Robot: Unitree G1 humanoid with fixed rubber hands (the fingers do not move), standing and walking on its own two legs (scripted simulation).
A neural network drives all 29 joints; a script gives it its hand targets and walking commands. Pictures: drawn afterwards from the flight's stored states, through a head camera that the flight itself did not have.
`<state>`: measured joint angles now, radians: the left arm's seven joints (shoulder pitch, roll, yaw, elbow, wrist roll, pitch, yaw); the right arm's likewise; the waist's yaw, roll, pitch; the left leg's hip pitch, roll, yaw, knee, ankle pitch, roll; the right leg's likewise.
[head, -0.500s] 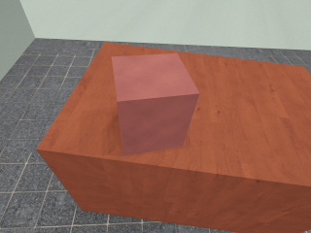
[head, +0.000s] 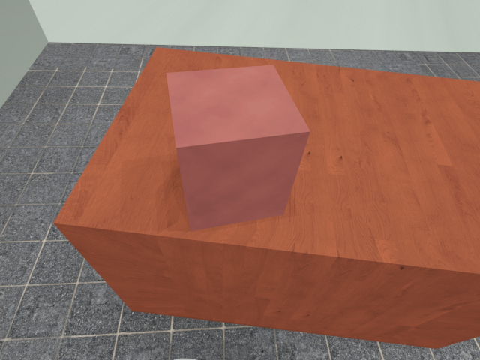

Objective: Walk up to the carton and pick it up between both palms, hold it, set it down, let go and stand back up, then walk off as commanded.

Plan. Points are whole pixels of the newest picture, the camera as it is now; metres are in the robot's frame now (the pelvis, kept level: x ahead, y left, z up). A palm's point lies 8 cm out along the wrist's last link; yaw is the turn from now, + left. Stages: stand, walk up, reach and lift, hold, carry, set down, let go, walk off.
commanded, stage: walk off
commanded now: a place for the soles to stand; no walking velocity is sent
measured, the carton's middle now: (230, 150) +0.49 +0.07 +0.04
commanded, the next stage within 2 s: none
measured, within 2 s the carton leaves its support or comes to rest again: neither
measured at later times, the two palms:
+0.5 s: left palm out of the picture -0.05 +0.35 -0.16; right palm out of the picture +0.00 -0.25 -0.13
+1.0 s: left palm out of the picture -0.14 +0.24 -0.12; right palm out of the picture -0.13 -0.34 -0.18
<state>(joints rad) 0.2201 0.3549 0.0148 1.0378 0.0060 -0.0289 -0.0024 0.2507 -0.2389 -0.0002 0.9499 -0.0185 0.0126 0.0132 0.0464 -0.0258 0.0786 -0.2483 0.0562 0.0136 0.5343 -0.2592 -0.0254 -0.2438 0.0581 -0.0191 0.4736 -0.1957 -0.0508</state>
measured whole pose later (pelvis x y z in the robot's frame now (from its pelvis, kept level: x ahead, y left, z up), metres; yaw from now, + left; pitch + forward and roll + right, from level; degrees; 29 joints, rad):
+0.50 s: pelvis -0.09 +0.03 -0.03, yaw +0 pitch -2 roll -2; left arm 0.18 0.45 0.01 0.89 0.01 0.04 0.02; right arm 0.20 -0.29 -0.04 0.72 -0.02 0.03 -0.03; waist 0.03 -0.04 0.30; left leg -0.43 0.04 0.01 0.79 -0.33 0.03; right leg -0.41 0.13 -0.01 1.20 -0.52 -0.02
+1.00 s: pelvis -0.22 -0.05 -0.03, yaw -2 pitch -4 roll +3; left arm 0.18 0.30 0.01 0.84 0.01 0.03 0.03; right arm 0.11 -0.36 -0.05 0.86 0.00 0.09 -0.04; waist 0.02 0.07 0.28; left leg -0.42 -0.07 -0.09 1.08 -0.44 0.00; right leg -0.38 0.07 -0.01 0.80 -0.34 -0.10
